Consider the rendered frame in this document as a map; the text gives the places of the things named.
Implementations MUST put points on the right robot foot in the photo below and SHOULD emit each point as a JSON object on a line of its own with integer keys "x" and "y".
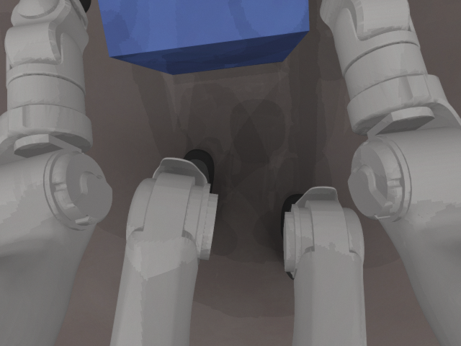
{"x": 287, "y": 208}

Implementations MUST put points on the carton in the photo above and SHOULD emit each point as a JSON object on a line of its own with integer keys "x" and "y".
{"x": 187, "y": 36}

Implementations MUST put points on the right robot forearm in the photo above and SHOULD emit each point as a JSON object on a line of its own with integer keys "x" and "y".
{"x": 389, "y": 88}

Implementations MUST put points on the robot right upper arm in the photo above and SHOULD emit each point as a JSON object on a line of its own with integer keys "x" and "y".
{"x": 410, "y": 182}

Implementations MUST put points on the left robot forearm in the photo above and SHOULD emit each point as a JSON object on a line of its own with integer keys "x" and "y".
{"x": 45, "y": 80}

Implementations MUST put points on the robot left upper arm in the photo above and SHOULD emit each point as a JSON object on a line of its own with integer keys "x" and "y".
{"x": 49, "y": 207}

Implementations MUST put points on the right robot thigh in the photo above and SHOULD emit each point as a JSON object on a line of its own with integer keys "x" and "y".
{"x": 328, "y": 277}

